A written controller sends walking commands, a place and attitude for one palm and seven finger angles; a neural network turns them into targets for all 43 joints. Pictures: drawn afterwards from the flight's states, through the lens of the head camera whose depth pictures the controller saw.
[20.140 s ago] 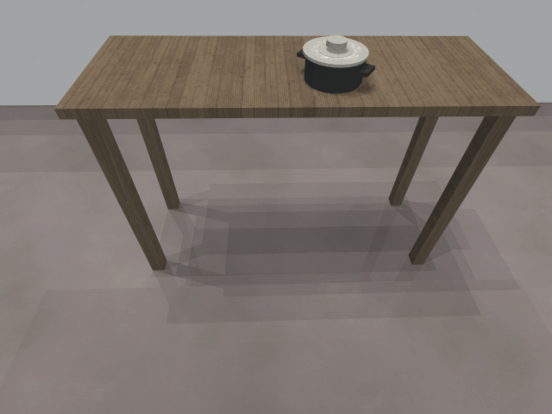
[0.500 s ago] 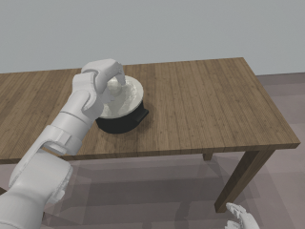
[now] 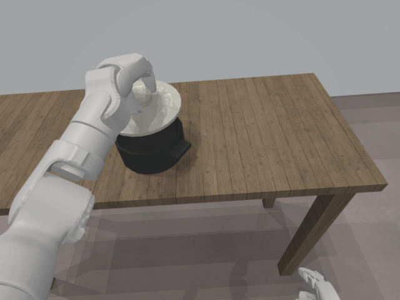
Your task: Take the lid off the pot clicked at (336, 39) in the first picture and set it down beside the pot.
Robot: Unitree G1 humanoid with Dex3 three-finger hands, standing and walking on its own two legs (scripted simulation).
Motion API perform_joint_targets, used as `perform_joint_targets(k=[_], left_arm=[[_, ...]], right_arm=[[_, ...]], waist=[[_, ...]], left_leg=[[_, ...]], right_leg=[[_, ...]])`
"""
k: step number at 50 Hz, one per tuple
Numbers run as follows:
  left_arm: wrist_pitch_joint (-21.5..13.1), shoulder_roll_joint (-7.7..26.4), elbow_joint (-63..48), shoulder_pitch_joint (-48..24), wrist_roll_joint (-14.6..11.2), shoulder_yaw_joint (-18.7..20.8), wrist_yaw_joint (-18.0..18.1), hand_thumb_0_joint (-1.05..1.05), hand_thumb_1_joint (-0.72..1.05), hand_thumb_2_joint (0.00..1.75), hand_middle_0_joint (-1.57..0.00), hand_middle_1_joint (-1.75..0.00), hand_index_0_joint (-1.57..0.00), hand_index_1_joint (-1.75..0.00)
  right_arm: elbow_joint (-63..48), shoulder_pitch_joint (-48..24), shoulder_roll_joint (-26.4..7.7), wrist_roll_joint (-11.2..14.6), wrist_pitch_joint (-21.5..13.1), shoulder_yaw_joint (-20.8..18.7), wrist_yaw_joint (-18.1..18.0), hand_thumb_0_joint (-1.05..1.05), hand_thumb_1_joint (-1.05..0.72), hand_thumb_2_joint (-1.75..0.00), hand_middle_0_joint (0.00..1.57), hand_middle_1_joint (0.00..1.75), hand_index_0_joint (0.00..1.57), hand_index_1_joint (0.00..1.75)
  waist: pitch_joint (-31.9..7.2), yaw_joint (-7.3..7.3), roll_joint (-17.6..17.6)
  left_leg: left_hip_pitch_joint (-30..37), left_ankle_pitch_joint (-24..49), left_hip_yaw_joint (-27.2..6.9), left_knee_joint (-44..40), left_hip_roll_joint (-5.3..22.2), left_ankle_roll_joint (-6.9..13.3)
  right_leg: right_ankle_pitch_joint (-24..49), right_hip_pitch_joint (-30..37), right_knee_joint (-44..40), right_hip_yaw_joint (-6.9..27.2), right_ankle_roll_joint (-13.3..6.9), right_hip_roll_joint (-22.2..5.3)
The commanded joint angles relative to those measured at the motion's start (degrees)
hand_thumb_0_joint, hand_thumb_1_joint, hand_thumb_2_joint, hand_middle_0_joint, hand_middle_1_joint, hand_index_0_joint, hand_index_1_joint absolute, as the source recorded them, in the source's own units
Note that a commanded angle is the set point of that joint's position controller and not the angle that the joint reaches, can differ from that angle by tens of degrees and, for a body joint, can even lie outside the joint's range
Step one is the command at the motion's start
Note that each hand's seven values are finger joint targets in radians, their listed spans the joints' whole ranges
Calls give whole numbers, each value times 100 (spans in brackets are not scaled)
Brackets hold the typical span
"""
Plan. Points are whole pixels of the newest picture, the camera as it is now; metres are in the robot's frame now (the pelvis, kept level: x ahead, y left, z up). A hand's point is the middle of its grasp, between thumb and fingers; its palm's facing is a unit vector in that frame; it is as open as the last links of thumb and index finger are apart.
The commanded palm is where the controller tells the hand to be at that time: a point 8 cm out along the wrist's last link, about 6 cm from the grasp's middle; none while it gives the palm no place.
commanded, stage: lift the lid straight up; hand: left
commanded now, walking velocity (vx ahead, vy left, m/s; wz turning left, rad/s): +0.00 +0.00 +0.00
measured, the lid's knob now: (139, 97) +0.48 +0.14 +0.18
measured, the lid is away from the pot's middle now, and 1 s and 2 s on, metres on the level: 0.01 0.02 0.09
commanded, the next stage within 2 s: move the lid sideways beside the pot in 1.20 s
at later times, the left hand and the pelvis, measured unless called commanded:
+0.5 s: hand (124, 82) +0.44 +0.15 +0.24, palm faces -0.18 -0.11 -0.98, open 8.5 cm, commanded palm +0.42 +0.15 +0.31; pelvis +0.00 +0.01 +0.00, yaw +0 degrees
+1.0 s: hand (125, 53) +0.44 +0.13 +0.29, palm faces -0.09 -0.11 -0.99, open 8.6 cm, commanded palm +0.42 +0.15 +0.35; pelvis +0.00 +0.01 +0.00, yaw +0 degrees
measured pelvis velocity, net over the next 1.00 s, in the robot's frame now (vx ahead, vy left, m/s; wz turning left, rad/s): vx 0.00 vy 0.01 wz -0.01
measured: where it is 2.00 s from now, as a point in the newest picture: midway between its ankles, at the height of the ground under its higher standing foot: outside the picture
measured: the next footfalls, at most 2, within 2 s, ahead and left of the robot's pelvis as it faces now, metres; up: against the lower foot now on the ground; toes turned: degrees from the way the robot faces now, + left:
none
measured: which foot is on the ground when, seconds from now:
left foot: down 0.00-1.00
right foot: down 0.00-1.00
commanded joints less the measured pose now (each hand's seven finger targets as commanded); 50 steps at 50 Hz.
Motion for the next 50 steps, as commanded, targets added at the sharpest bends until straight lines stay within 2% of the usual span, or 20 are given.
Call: perform_joint_targets(k=[1,3,5,8,9,16,18,20,21,23,24,30,31,33,36,38,41,45,48,50], left_arm=[[-124,1376,-1451,-3395,268,779,278,0,52,113,-83,-99,-77,-94],[-68,1054,-1400,-3174,166,562,224,0,52,113,-83,-99,-77,-94],[-18,1327,-1223,-3183,241,777,212,0,52,113,-83,-99,-77,-94],[-39,1430,-1580,-3401,172,830,203,0,52,113,-83,-99,-77,-94],[-78,1706,-1843,-3653,248,1048,221,0,52,113,-83,-99,-77,-94],[62,1488,-1613,-3256,241,891,132,0,52,113,-83,-99,-77,-94],[100,1029,-1722,-3288,134,504,99,0,52,113,-83,-99,-77,-94],[148,1384,-1472,-3442,256,755,128,0,52,113,-83,-99,-77,-94],[170,1306,-1375,-3595,268,648,124,0,52,113,-83,-99,-77,-94],[124,1236,-1752,-3973,170,562,136,0,52,113,-83,-99,-77,-94],[74,1519,-2003,-4358,284,761,161,0,52,113,-83,-99,-77,-94],[129,1243,-1288,-4227,324,587,113,0,52,113,-83,-99,-77,-94],[130,1307,-1324,-4184,318,648,114,0,52,113,-83,-99,-77,-94],[127,985,-1453,-3980,204,434,83,0,52,113,-83,-99,-77,-94],[193,1259,-1252,-4008,341,655,47,0,52,113,-83,-99,-77,-94],[184,1019,-1392,-3971,208,481,21,0,52,113,-83,-99,-77,-94],[194,1493,-1349,-4211,337,863,41,0,52,113,-83,-99,-77,-94],[196,1525,-1199,-4451,384,829,12,0,52,113,-83,-99,-77,-94],[182,1306,-1448,-4320,245,654,-2,0,52,113,-83,-99,-77,-94],[216,1477,-1233,-4479,395,758,-8,0,52,113,-83,-99,-77,-94]], right_arm=[[-894,-649,-625,-19,-338,-252,3,0,-90,-90,20,30,20,30],[-904,-634,-648,3,-309,-290,43,0,-90,-90,20,30,20,30],[-847,-603,-680,6,-284,-276,41,0,-90,-90,20,30,20,30],[-914,-691,-705,10,-301,-279,49,0,-90,-90,20,30,20,30],[-927,-644,-662,-12,-357,-269,48,0,-90,-90,20,30,20,30],[-967,-774,-655,15,-293,-248,91,0,-90,-90,20,30,20,30],[-978,-841,-654,53,-259,-277,113,0,-90,-90,20,30,20,30],[-911,-772,-669,34,-263,-241,72,0,-90,-90,20,30,20,30],[-898,-794,-653,44,-246,-210,59,0,-90,-90,20,30,20,30],[-928,-863,-665,59,-272,-228,41,0,-90,-90,20,30,20,30],[-937,-803,-624,32,-361,-212,41,0,-90,-90,20,30,20,30],[-837,-766,-602,25,-376,-184,28,0,-90,-90,20,30,20,30],[-845,-778,-610,26,-363,-178,45,0,-90,-90,20,30,20,30],[-931,-853,-619,38,-339,-202,81,0,-90,-90,20,30,20,30],[-899,-815,-615,22,-299,-165,102,0,-90,-90,20,30,20,30],[-963,-877,-643,47,-275,-189,101,0,-90,-90,20,30,20,30],[-932,-793,-614,17,-307,-169,74,0,-90,-90,20,30,20,30],[-932,-788,-608,29,-310,-152,42,0,-90,-90,20,30,20,30],[-1009,-842,-640,47,-321,-183,65,0,-90,-90,20,30,20,30],[-950,-773,-613,30,-352,-171,46,0,-90,-90,20,30,20,30]], waist=[[-2644,117,-394],[-2420,74,-416],[-2186,92,-615],[-2345,128,-416],[-2601,167,-508],[-2357,204,-612],[-2233,110,-480],[-2121,118,-564],[-1980,85,-602],[-2188,50,-396],[-2589,89,-381],[-2346,91,-563],[-2406,120,-533],[-2462,127,-305],[-2306,170,-620],[-2222,139,-520],[-2317,215,-711],[-2228,184,-842],[-2466,196,-450],[-2422,187,-611]], left_leg=[[1101,2010,-219,59,-104,137],[1059,1958,-220,25,-99,138],[935,1831,-174,-12,-83,141],[1010,1929,-196,-32,-100,152],[1127,2081,-212,-25,-99,153],[1000,2164,-147,5,-68,146],[1099,2040,-167,-17,-67,130],[1004,1803,-163,-61,-53,130],[938,1661,-157,-90,-66,124],[1111,1646,-196,-105,-77,126],[1279,1786,-246,-123,-76,101],[1122,1766,-231,-112,-62,85],[1120,1787,-228,-125,-54,78],[1199,1976,-254,-94,-45,65],[1008,1923,-214,-134,-25,70],[1013,1822,-211,-173,-24,75],[981,1795,-197,-195,-20,104],[886,1727,-157,-223,-22,114],[1061,1889,-171,-180,-13,107],[1008,1780,-143,-178,-14,112]], right_leg=[[2084,874,-24,137,-171,231],[1988,740,-119,65,-179,255],[1968,697,-112,80,-159,254],[2005,779,-117,81,-179,244],[2137,943,-93,131,-167,257],[2150,839,-56,115,-165,210],[1928,636,-140,49,-180,236],[1723,587,-156,69,-180,238],[1626,492,-171,52,-177,232],[1571,508,-212,42,-194,233],[1618,662,-168,93,-194,264],[1580,574,-146,44,-206,228],[1593,607,-137,54,-206,215],[1631,579,-154,24,-238,210],[1685,648,-133,37,-220,204],[1560,574,-191,1,-232,199],[1590,723,-173,59,-216,198],[1567,739,-186,73,-202,182],[1595,738,-192,59,-225,173],[1543,735,-186,89,-208,181]])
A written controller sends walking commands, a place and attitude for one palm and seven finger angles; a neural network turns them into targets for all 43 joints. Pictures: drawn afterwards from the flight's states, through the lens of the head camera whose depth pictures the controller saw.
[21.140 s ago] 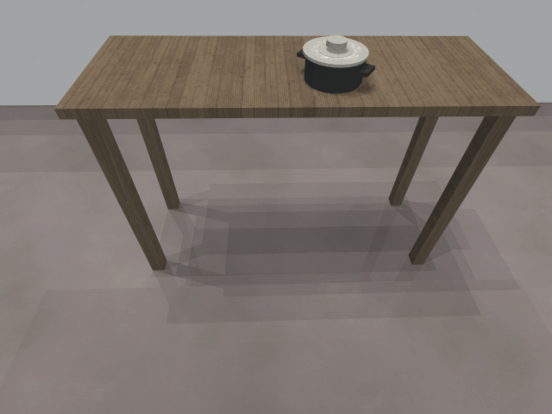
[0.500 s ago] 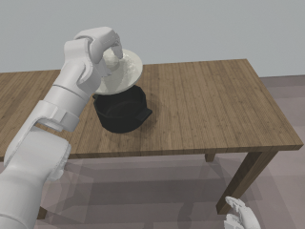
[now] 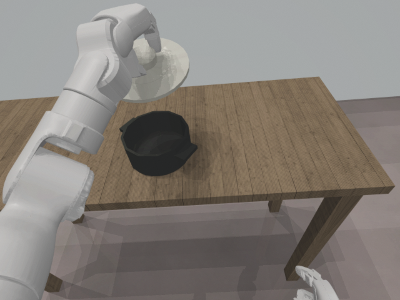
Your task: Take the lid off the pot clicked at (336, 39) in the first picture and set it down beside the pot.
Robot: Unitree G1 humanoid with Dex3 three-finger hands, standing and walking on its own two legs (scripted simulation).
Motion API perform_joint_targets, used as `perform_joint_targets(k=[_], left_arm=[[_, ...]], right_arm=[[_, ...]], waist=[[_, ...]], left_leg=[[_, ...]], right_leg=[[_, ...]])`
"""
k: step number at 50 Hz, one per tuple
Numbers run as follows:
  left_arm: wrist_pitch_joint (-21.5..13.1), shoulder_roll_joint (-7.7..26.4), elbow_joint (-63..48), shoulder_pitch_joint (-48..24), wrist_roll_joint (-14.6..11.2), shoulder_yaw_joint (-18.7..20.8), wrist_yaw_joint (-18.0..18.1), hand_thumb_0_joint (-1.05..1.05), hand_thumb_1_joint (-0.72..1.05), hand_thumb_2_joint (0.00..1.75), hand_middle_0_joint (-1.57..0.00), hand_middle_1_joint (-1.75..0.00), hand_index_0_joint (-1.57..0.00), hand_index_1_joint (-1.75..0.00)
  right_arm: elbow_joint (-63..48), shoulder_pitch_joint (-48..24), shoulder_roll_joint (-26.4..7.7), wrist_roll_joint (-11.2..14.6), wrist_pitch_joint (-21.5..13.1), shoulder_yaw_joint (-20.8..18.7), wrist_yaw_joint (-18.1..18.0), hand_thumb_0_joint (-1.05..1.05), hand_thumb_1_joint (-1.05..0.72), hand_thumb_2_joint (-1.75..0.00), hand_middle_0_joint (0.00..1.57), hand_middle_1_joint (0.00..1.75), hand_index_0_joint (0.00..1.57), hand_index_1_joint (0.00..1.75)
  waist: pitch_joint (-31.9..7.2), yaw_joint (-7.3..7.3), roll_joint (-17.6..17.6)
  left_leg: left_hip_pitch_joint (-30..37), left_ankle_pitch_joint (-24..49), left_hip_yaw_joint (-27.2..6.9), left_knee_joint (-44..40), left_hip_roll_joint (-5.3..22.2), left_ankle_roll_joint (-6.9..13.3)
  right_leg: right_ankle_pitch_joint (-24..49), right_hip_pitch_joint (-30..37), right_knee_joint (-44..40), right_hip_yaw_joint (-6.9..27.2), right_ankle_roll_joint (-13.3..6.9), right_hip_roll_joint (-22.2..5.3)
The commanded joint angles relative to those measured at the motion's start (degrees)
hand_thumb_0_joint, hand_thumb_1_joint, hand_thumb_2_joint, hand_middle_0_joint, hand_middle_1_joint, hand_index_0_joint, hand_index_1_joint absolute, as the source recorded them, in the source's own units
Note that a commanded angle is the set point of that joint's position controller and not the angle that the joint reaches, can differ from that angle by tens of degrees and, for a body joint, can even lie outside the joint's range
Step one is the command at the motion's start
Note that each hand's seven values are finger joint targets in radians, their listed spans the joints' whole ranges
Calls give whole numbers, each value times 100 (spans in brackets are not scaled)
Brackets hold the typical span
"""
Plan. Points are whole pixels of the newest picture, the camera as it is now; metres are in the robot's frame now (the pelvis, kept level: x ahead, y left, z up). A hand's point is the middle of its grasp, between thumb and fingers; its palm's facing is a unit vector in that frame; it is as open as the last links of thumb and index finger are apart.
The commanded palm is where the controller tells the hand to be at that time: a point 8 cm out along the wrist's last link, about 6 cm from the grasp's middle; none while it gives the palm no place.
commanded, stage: lift the lid straight up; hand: left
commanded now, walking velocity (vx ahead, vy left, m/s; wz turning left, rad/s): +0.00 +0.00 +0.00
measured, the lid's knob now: (142, 58) +0.48 +0.12 +0.27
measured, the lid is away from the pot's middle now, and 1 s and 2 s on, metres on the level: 0.02 0.09 0.22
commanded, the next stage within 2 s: move the lid sideways beside the pot in 0.20 s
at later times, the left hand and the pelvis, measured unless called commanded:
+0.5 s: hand (124, 55) +0.45 +0.14 +0.29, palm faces -0.10 -0.10 -0.99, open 8.6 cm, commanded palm +0.42 +0.17 +0.35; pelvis +0.00 +0.00 +0.00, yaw +0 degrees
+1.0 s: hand (80, 66) +0.44 +0.22 +0.28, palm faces -0.11 -0.09 -0.99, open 8.6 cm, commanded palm +0.41 +0.23 +0.35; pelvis +0.00 +0.00 +0.00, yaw +1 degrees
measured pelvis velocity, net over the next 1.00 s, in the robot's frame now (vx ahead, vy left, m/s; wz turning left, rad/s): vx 0.00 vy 0.00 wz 0.02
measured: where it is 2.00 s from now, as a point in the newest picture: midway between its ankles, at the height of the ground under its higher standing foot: outside the picture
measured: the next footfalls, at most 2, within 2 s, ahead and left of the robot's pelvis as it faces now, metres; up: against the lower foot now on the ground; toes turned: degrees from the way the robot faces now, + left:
none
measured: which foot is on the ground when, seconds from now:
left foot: down 0.00-1.00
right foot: down 0.00-1.00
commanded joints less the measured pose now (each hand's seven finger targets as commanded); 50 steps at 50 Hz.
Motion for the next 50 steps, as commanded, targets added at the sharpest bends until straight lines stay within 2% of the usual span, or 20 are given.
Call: perform_joint_targets(k=[1,5,8,11,14,17,19,21,23,24,28,29,33,36,39,40,43,44,45,50], left_arm=[[-8,1348,-698,-3423,319,751,334,0,52,113,-83,-99,-77,-94],[13,1449,-596,-3306,368,811,273,0,52,113,-83,-99,-77,-94],[22,726,-1070,-3368,139,262,233,0,52,113,-83,-99,-77,-94],[50,1398,-912,-3669,318,710,243,0,52,113,-83,-99,-77,-94],[-32,1439,-1452,-4147,309,698,279,0,52,113,-83,-99,-77,-94],[10,1515,-574,-3574,544,763,283,0,52,113,-83,-99,-77,-94],[-53,1925,-639,-3577,622,1071,286,0,52,113,-83,-99,-77,-94],[-65,1919,-375,-3207,600,1072,258,0,52,113,-83,-99,-77,-94],[-86,1589,-610,-2971,463,835,207,0,52,113,-83,-99,-77,-94],[-96,1907,-763,-3133,577,1020,185,0,52,113,-83,-99,-77,-94],[-94,1643,-980,-3025,439,748,82,0,52,113,-83,-99,-77,-94],[-118,2056,-1201,-3355,536,1039,89,0,52,113,-83,-99,-77,-94],[-139,1761,-1143,-3212,380,734,29,0,52,113,-83,-99,-77,-94],[-222,2340,-1343,-3395,529,1136,41,0,52,113,-83,-99,-77,-94],[-288,2415,-1677,-3418,503,1196,33,0,52,113,-83,-99,-77,-94],[-234,2136,-1170,-3018,511,996,0,0,52,113,-83,-99,-77,-94],[-240,2286,-984,-2547,415,1105,-29,0,52,113,-83,-99,-77,-94],[-264,2679,-1141,-2875,547,1350,-27,0,52,113,-83,-99,-77,-94],[-276,2202,-1123,-2893,510,956,-55,0,52,113,-83,-99,-77,-94],[-340,2581,-1170,-3049,516,1226,-32,0,52,113,-83,-99,-77,-94]], right_arm=[[-846,-738,-615,7,-296,-236,-31,0,-90,-90,20,30,20,30],[-886,-754,-656,14,-257,-245,-48,0,-90,-90,20,30,20,30],[-966,-856,-610,65,-262,-274,-11,0,-90,-90,20,30,20,30],[-863,-730,-658,30,-292,-246,-56,0,-90,-90,20,30,20,30],[-907,-798,-598,14,-406,-244,-59,0,-90,-90,20,30,20,30],[-789,-722,-651,10,-294,-232,-68,0,-90,-90,20,30,20,30],[-818,-698,-684,-11,-264,-238,-68,0,-90,-90,20,30,20,30],[-871,-757,-658,2,-189,-219,-82,0,-90,-90,20,30,20,30],[-967,-813,-676,24,-131,-265,-49,0,-90,-90,20,30,20,30],[-980,-774,-674,7,-136,-258,-59,0,-90,-90,20,30,20,30],[-1084,-859,-695,59,-87,-279,-65,0,-90,-90,20,30,20,30],[-1044,-734,-690,36,-114,-278,-76,0,-90,-90,20,30,20,30],[-1046,-761,-717,78,-119,-297,-116,0,-90,-90,20,30,20,30],[-1013,-654,-734,44,-151,-286,-134,0,-90,-90,20,30,20,30],[-1042,-649,-724,52,-177,-300,-91,0,-90,-90,20,30,20,30],[-1007,-690,-716,61,-139,-289,-91,0,-90,-90,20,30,20,30],[-992,-619,-842,94,-34,-333,-69,0,-90,-90,20,30,20,30],[-992,-596,-822,90,-21,-305,-74,0,-90,-90,20,30,20,30],[-1048,-701,-754,110,-16,-281,-77,0,-90,-90,20,30,20,30],[-1023,-641,-787,107,-17,-293,-125,0,-90,-90,20,30,20,30]], waist=[[-2139,66,-798],[-2115,82,-832],[-2191,-23,-565],[-2169,10,-772],[-2654,-2,-465],[-2056,31,-820],[-2278,103,-796],[-2195,136,-1019],[-2265,131,-790],[-2423,140,-811],[-2233,44,-640],[-2332,44,-690],[-2097,-45,-475],[-2474,17,-495],[-2700,22,-178],[-2339,-7,-257],[-2097,8,-315],[-2198,33,-337],[-2095,-21,-354],[-2167,-43,-400]], left_leg=[[780,1549,-183,17,39,58],[674,1484,-143,22,38,73],[954,1692,-198,84,40,76],[818,1490,-191,34,24,85],[1138,1826,-217,95,2,75],[764,1535,-180,50,32,66],[684,1648,-156,9,20,56],[504,1549,-113,66,32,87],[580,1663,-130,105,39,90],[623,1723,-93,97,36,90],[722,1745,-131,194,46,123],[791,1820,-144,182,46,116],[858,1719,-201,225,41,129],[938,1945,-228,295,16,136],[1154,2373,-277,368,37,96],[1012,2249,-264,394,48,99],[830,1934,-262,304,67,70],[794,1869,-235,240,70,64],[791,1917,-260,300,60,75],[913,1867,-309,285,89,86]], right_leg=[[1416,622,-76,8,-265,238],[1439,673,-71,34,-262,208],[1538,538,-119,-12,-267,223],[1494,619,-104,24,-243,239],[1662,741,-62,77,-269,262],[1451,578,-103,14,-262,241],[1577,796,-74,52,-289,235],[1654,879,-18,75,-241,166],[1729,862,-34,50,-259,153],[1794,956,-21,105,-246,171],[1777,714,-65,51,-240,169],[1801,765,-40,80,-234,207],[1628,496,-115,10,-248,218],[1836,726,-17,72,-243,235],[1921,700,5,76,-268,264],[1806,524,6,29,-274,252],[1619,441,-77,-49,-288,242],[1582,537,-71,-6,-284,265],[1565,445,-19,-40,-281,249],[1406,399,-62,-48,-278,286]])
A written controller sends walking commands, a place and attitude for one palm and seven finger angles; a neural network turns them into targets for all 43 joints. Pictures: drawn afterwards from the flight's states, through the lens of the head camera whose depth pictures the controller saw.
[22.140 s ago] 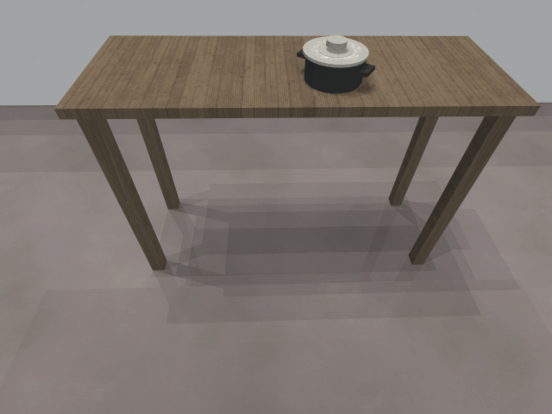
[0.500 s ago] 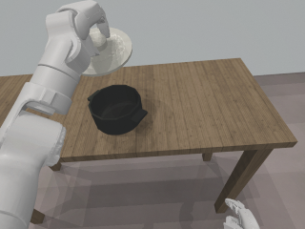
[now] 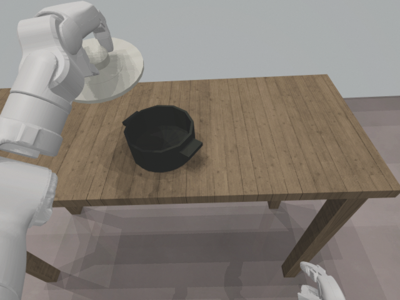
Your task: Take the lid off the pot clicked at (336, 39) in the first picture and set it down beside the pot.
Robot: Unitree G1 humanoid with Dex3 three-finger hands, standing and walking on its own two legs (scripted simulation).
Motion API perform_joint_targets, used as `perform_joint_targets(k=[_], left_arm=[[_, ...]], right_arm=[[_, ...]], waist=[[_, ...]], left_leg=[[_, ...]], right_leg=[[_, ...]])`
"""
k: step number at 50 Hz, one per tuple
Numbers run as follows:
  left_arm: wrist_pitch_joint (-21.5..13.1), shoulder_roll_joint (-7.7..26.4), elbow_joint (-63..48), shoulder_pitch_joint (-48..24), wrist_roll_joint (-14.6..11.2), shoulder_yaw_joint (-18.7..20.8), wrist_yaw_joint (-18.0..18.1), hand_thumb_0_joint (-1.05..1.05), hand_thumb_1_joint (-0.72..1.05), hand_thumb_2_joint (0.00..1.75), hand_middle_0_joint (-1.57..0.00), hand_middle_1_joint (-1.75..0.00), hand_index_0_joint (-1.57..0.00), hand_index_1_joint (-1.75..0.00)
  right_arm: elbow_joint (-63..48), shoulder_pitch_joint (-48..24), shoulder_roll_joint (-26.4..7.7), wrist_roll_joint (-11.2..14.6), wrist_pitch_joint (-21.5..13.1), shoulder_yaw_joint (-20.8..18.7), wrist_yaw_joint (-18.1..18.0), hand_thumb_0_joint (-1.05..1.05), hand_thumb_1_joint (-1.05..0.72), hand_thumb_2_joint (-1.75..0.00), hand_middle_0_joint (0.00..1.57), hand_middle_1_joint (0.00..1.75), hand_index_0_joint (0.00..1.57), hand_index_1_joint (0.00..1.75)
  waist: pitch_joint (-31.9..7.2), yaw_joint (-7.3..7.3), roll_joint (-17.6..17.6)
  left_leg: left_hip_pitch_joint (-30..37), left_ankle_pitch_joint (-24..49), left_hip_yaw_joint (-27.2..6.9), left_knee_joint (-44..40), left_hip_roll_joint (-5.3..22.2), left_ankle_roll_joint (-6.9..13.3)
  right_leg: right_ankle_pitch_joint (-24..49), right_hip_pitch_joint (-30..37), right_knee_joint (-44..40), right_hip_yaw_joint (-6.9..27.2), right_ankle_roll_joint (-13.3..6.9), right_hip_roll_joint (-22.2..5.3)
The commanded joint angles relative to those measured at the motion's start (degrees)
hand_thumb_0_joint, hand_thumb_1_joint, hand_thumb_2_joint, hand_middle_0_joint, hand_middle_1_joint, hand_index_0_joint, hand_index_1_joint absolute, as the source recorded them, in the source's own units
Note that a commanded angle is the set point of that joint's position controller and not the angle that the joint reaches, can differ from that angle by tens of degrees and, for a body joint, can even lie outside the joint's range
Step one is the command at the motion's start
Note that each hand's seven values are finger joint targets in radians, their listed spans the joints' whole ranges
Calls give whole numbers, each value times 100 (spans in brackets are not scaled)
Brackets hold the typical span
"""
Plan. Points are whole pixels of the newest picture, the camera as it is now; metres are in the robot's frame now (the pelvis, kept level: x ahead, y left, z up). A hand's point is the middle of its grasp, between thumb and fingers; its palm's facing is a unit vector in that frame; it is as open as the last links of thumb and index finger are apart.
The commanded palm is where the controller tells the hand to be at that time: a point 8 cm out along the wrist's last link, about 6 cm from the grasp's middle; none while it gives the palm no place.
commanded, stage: move the lid sideways beside the pot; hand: left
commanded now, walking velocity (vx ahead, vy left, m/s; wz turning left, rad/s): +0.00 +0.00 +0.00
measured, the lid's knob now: (93, 57) +0.47 +0.22 +0.26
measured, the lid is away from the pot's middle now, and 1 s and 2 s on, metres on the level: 0.09 0.22 0.22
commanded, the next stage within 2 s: lower the lid onto the table in 1.36 s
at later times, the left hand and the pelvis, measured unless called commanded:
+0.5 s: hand (58, 56) +0.43 +0.25 +0.29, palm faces -0.10 -0.09 -0.99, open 8.6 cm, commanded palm +0.41 +0.26 +0.35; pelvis +0.00 +0.01 +0.00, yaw +0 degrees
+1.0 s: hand (15, 64) +0.42 +0.32 +0.28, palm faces -0.11 -0.10 -0.99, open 8.6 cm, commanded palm +0.39 +0.33 +0.35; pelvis +0.00 +0.00 +0.00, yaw +0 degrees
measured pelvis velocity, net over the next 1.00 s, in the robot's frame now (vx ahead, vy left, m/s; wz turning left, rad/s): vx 0.00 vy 0.00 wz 0.01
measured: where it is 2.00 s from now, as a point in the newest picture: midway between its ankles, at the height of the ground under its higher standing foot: outside the picture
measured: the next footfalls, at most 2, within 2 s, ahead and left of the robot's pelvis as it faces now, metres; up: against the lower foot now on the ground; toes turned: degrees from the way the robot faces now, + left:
none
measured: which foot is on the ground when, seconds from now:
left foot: down 0.00-1.00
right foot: down 0.00-1.00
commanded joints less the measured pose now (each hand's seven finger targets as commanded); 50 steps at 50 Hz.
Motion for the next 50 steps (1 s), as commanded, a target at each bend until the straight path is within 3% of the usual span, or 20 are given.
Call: perform_joint_targets(k=[1,4,8,9,10,11,12,16,18,19,22,23,24,28,31,35,44,48,49,50], left_arm=[[-173,1612,-1201,-3567,251,919,350,0,52,113,-83,-99,-77,-94],[-251,1958,-1375,-3804,291,1166,367,0,52,113,-83,-99,-77,-94],[-226,1599,-846,-2896,187,958,316,0,52,113,-83,-99,-77,-94],[-222,1762,-857,-3138,300,1048,295,0,52,113,-83,-99,-77,-94],[-227,1493,-663,-3029,293,829,289,0,52,113,-83,-99,-77,-94],[-259,1702,-876,-3041,271,1011,300,0,52,113,-83,-99,-77,-94],[-262,1547,-868,-3092,271,833,289,0,52,113,-83,-99,-77,-94],[-357,1881,-1202,-3464,284,1050,339,0,52,113,-83,-99,-77,-94],[-369,1671,-1117,-3328,190,859,340,0,52,113,-83,-99,-77,-94],[-398,2062,-1292,-3683,297,1182,352,0,52,113,-83,-99,-77,-94],[-397,2100,-519,-3227,346,1181,335,0,52,113,-83,-99,-77,-94],[-426,1978,-706,-3110,262,1082,338,0,52,113,-83,-99,-77,-94],[-461,2280,-1034,-3439,355,1331,341,0,52,113,-83,-99,-77,-94],[-487,2052,-743,-2894,272,1135,321,0,52,113,-83,-99,-77,-94],[-528,2584,-226,-2777,409,1469,288,0,52,113,-83,-99,-77,-94],[-656,2780,-867,-3250,420,1565,319,0,52,113,-83,-99,-77,-94],[-785,3132,-708,-2582,374,1846,238,0,52,113,-83,-99,-77,-94],[-794,2710,-799,-2585,259,1439,218,0,52,113,-83,-99,-77,-94],[-839,3089,-1317,-2934,297,1735,273,0,52,113,-83,-99,-77,-94],[-822,3086,-955,-2747,353,1758,283,0,52,113,-83,-99,-77,-94]], right_arm=[[-823,-562,-671,-2,-257,-240,-62,0,-90,-90,20,30,20,30],[-819,-517,-696,-13,-281,-248,-61,0,-90,-90,20,30,20,30],[-808,-476,-754,15,-194,-294,-14,0,-90,-90,20,30,20,30],[-807,-458,-718,7,-176,-266,-19,0,-90,-90,20,30,20,30],[-815,-479,-686,21,-165,-251,-24,0,-90,-90,20,30,20,30],[-825,-459,-709,24,-142,-264,-14,0,-90,-90,20,30,20,30],[-864,-543,-695,36,-138,-240,-21,0,-90,-90,20,30,20,30],[-863,-469,-702,30,-168,-249,-49,0,-90,-90,20,30,20,30],[-842,-434,-755,34,-192,-284,-60,0,-90,-90,20,30,20,30],[-816,-351,-726,21,-224,-273,-62,0,-90,-90,20,30,20,30],[-761,-324,-758,33,-140,-243,-81,0,-90,-90,20,30,20,30],[-773,-305,-815,38,-128,-296,-70,0,-90,-90,20,30,20,30],[-824,-298,-771,29,-161,-284,-62,0,-90,-90,20,30,20,30],[-826,-291,-814,45,-110,-313,-52,0,-90,-90,20,30,20,30],[-805,-185,-837,59,-30,-270,-89,0,-90,-90,20,30,20,30],[-895,-246,-801,48,-65,-299,-109,0,-90,-90,20,30,20,30],[-854,-52,-874,92,68,-334,-73,0,-90,-90,20,30,20,30],[-851,-145,-894,126,105,-358,-95,0,-90,-90,20,30,20,30],[-870,-47,-862,126,79,-362,-94,0,-90,-90,20,30,20,30],[-858,-115,-861,99,62,-350,-128,0,-90,-90,20,30,20,30]], waist=[[-2461,-27,-231],[-2686,-20,-29],[-2317,-7,-132],[-2312,-6,-162],[-2115,-39,-274],[-2213,-2,-330],[-2141,-35,-234],[-2350,-47,-30],[-2246,-115,110],[-2447,-73,106],[-2034,-65,-104],[-2141,-73,-27],[-2471,-16,13],[-2289,-66,4],[-1983,-35,-401],[-2521,-43,129],[-2293,-77,159],[-2014,-199,413],[-2411,-161,431],[-2274,-167,467]], left_leg=[[1221,2111,-236,-2,71,62],[1355,2461,-250,20,77,27],[1218,2411,-285,44,127,2],[1172,2267,-243,-27,130,2],[1084,2146,-253,9,123,15],[1082,2076,-257,-21,134,20],[1081,2030,-259,-35,131,20],[1241,2095,-308,-25,128,21],[1330,2174,-362,1,138,-8],[1398,2214,-347,-52,143,-12],[1008,1813,-288,-76,127,6],[1088,1891,-324,-64,128,-17],[1200,2025,-281,-72,122,1],[1185,2255,-312,56,144,12],[751,1632,-191,-35,122,58],[1103,2157,-221,130,99,94],[1010,2514,-210,243,145,88],[1108,2324,-255,231,158,89],[1336,2511,-293,222,170,94],[1289,2531,-286,286,153,118]], right_leg=[[1483,528,-36,49,-287,260],[1584,572,-35,72,-306,286],[1416,386,-69,2,-304,260],[1323,372,-82,7,-309,285],[1244,297,-56,-20,-306,273],[1241,370,-65,-25,-295,267],[1166,293,-68,-26,-302,268],[1128,337,-90,-8,-311,294],[1070,190,-151,-24,-317,297],[1074,278,-154,-4,-316,329],[957,249,-147,-48,-319,297],[978,266,-161,-44,-330,286],[1077,419,-124,10,-326,303],[1195,318,-146,-16,-314,276],[1084,415,-135,-19,-272,268],[1330,541,-62,62,-297,272],[1625,509,-33,50,-268,257],[1348,181,-184,-20,-267,280],[1374,346,-125,16,-253,309],[1343,245,-142,11,-268,310]])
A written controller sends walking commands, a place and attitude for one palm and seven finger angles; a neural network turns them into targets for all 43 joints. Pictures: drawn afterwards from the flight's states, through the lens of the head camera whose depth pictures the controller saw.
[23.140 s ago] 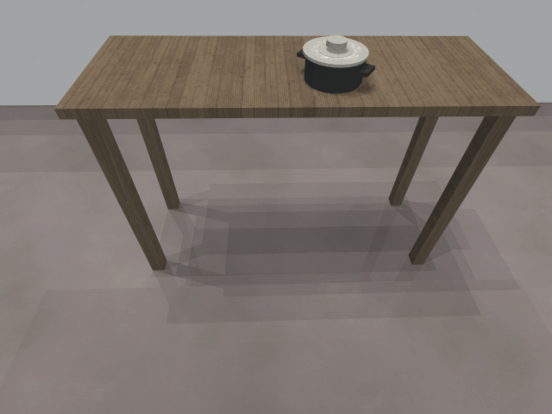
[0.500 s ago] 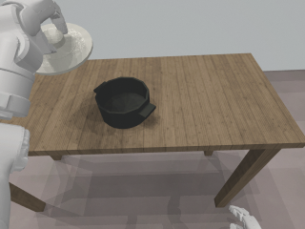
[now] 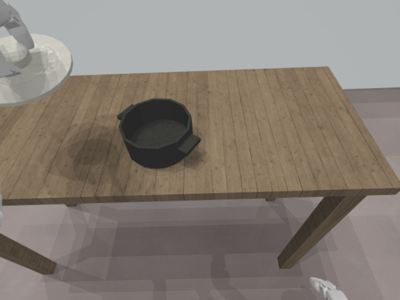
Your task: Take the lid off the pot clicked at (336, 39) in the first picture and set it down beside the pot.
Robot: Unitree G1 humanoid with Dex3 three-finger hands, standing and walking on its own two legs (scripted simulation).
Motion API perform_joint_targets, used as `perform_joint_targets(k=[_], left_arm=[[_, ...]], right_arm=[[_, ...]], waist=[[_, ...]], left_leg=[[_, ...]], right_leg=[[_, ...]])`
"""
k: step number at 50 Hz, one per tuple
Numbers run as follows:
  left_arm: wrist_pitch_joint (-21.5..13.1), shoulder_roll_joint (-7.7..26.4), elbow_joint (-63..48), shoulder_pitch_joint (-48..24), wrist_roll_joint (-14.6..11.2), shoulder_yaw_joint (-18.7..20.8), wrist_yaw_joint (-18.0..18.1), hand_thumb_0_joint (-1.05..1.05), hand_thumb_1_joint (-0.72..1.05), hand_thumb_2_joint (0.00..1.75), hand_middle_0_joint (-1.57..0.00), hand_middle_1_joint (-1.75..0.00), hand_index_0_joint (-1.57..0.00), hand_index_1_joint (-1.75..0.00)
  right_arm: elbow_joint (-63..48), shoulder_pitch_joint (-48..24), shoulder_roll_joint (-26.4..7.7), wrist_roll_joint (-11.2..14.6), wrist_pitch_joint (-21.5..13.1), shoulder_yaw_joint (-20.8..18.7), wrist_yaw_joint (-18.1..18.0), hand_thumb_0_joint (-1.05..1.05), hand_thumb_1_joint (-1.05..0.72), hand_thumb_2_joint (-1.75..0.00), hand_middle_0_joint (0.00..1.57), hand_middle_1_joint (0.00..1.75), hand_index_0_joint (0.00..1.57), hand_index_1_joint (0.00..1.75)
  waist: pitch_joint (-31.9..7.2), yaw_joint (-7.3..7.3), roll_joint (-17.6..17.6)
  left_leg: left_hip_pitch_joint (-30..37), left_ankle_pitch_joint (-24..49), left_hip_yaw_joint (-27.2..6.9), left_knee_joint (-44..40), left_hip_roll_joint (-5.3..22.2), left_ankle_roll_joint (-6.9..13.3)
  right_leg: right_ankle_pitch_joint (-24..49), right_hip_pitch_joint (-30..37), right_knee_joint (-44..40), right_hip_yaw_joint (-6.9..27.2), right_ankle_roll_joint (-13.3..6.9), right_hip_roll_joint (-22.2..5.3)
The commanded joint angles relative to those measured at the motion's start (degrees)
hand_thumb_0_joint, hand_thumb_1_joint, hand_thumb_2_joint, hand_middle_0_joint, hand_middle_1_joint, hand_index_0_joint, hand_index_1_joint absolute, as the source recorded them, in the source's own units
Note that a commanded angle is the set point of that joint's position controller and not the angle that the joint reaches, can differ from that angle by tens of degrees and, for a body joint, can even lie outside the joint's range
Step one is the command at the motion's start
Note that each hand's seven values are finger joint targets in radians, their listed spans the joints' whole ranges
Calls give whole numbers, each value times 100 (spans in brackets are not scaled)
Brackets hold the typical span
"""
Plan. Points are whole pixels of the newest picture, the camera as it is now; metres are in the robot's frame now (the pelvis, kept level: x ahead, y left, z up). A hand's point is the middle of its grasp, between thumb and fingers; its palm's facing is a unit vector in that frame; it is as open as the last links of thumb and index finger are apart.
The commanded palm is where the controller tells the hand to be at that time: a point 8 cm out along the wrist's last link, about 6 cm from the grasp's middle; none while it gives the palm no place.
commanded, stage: move the lid sideways beside the pot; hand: left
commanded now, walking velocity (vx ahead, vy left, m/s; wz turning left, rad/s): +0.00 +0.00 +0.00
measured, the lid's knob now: (12, 56) +0.45 +0.33 +0.26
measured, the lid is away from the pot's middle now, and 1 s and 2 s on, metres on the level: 0.22 0.22 0.24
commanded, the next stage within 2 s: lower the lid onto the table in 0.36 s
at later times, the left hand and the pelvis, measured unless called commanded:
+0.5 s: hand out of the picture +0.42 +0.34 +0.29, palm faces -0.10 -0.11 -0.99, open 8.6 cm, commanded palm +0.40 +0.34 +0.35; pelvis +0.00 +0.01 +0.00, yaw +0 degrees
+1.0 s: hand (11, 72) +0.43 +0.33 +0.25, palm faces -0.16 -0.16 -0.97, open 8.6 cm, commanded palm +0.40 +0.34 +0.31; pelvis +0.00 +0.01 +0.00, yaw +0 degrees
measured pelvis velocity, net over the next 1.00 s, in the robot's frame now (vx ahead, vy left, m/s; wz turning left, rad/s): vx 0.00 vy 0.01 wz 0.00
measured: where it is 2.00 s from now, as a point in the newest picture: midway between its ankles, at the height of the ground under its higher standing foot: outside the picture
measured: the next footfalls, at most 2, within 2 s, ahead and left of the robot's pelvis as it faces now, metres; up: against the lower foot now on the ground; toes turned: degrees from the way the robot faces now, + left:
none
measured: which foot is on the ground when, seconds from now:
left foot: down 0.00-1.00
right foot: down 0.00-1.00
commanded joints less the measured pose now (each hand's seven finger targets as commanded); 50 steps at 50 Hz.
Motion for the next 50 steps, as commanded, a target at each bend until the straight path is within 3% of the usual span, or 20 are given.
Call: perform_joint_targets(k=[1,4,7,8,10,12,13,15,18,19,22,24,26,28,29,34,37,38,45,50], left_arm=[[-154,1978,-1158,-3052,185,951,403,0,52,113,-83,-99,-77,-94],[-265,2236,-1191,-3200,212,1130,396,0,52,113,-83,-99,-77,-94],[-280,1838,-844,-2921,163,822,347,0,52,113,-83,-99,-77,-94],[-292,1898,-760,-2746,110,875,358,0,52,113,-83,-99,-77,-94],[-308,2126,-385,-2619,228,1029,345,0,52,113,-83,-99,-77,-94],[-362,2062,-447,-2829,235,890,341,0,52,113,-83,-99,-77,-94],[-369,1794,-529,-2990,173,625,343,0,52,113,-83,-99,-77,-94],[-402,1774,-750,-3401,223,564,389,0,52,113,-83,-99,-77,-94],[-477,2101,-1374,-3394,182,885,502,0,52,113,-83,-99,-77,-94],[-483,2092,-1275,-3454,247,900,500,0,52,113,-83,-99,-77,-94],[-463,2004,-228,-2677,212,973,425,0,52,113,-83,-99,-77,-94],[-354,1987,2,-2803,222,859,394,0,52,113,-83,-99,-77,-94],[-272,1660,-183,-3003,153,589,381,0,52,113,-83,-99,-77,-94],[-202,1580,-483,-3253,109,450,403,0,52,113,-83,-99,-77,-94],[-205,1847,-965,-3631,201,619,450,0,52,113,-83,-99,-77,-94],[-227,2305,-541,-3086,288,1119,500,0,52,113,-83,-99,-77,-94],[-192,1689,-471,-2702,138,719,451,0,52,113,-83,-99,-77,-94],[-183,1707,-340,-2391,82,770,449,0,52,113,-83,-99,-77,-94],[-198,1903,-1067,-2890,115,941,537,0,52,113,-83,-99,-77,-94],[-234,1831,-439,-2375,101,936,528,0,52,113,-83,-99,-77,-94]], right_arm=[[-692,-312,-756,-22,-226,-267,-87,0,-90,-90,20,30,20,30],[-711,-297,-762,-24,-220,-262,-84,0,-90,-90,20,30,20,30],[-705,-377,-734,-7,-165,-258,-79,0,-90,-90,20,30,20,30],[-658,-282,-808,-5,-163,-307,-63,0,-90,-90,20,30,20,30],[-675,-262,-785,3,-109,-256,-68,0,-90,-90,20,30,20,30],[-674,-273,-776,10,-67,-246,-73,0,-90,-90,20,30,20,30],[-674,-297,-799,18,-71,-273,-75,0,-90,-90,20,30,20,30],[-649,-240,-751,11,-116,-273,-99,0,-90,-90,20,30,20,30],[-696,-224,-798,-37,-240,-297,-105,0,-90,-90,20,30,20,30],[-658,-152,-738,-39,-253,-273,-109,0,-90,-90,20,30,20,30],[-546,-80,-796,-28,-158,-269,-102,0,-90,-90,20,30,20,30],[-574,-95,-816,-8,-143,-268,-70,0,-90,-90,20,30,20,30],[-591,-138,-791,7,-149,-284,-39,0,-90,-90,20,30,20,30],[-605,-161,-833,6,-206,-311,-33,0,-90,-90,20,30,20,30],[-644,-79,-803,-18,-255,-312,-35,0,-90,-90,20,30,20,30],[-652,-15,-811,-42,-295,-295,-57,0,-90,-90,20,30,20,30],[-690,-110,-775,-14,-281,-303,-28,0,-90,-90,20,30,20,30],[-678,-52,-838,-18,-296,-335,-16,0,-90,-90,20,30,20,30],[-734,-109,-783,-45,-324,-329,-37,0,-90,-90,20,30,20,30],[-670,-73,-798,-36,-293,-309,-56,0,-90,-90,20,30,20,30]], waist=[[-2383,-66,232],[-2550,-24,271],[-2234,-63,227],[-2175,-69,322],[-2035,-44,67],[-1987,-91,145],[-1902,-163,339],[-2051,-207,411],[-2685,-96,902],[-2691,-136,686],[-1984,-122,111],[-1920,-90,108],[-1909,-121,137],[-2093,-158,394],[-2534,-144,478],[-2641,-48,186],[-2257,-76,295],[-2173,-59,272],[-2478,-90,541],[-2152,-102,121]], left_leg=[[1407,2470,-200,27,83,140],[1309,2449,-179,18,53,125],[1243,2427,-172,35,74,127],[1267,2463,-201,32,98,106],[1037,2195,-140,21,100,113],[999,2003,-129,-35,88,113],[1083,1954,-158,-56,93,100],[1283,1985,-209,-73,114,116],[1753,2838,-318,47,122,95],[1729,2835,-309,39,114,103],[1171,2197,-221,-74,111,98],[957,1917,-157,-164,80,79],[1011,2007,-203,-171,92,87],[1243,2206,-265,-158,118,72],[1480,2392,-269,-133,107,92],[1252,2552,-209,-20,76,122],[1263,2690,-243,3,117,112],[1238,2694,-241,15,129,95],[1519,2962,-330,79,128,111],[1159,2415,-244,56,90,116]], right_leg=[[1326,420,-76,58,-234,243],[1438,627,-6,103,-246,216],[1340,395,-32,34,-230,202],[1312,337,-96,30,-248,205],[1235,384,-16,15,-238,215],[1144,342,-35,-8,-239,216],[1033,195,-141,-17,-253,218],[934,200,-164,-6,-251,245],[1170,328,-146,39,-289,266],[1185,369,-132,44,-262,281],[1077,292,-173,-44,-247,262],[1107,409,-112,-13,-255,238],[1138,362,-133,-37,-250,231],[1096,296,-203,-20,-259,244],[1165,458,-147,34,-246,262],[1450,736,-5,82,-227,236],[1350,426,-23,25,-227,220],[1333,372,-76,9,-230,232],[1318,376,-15,35,-234,271],[1246,378,-3,13,-226,254]])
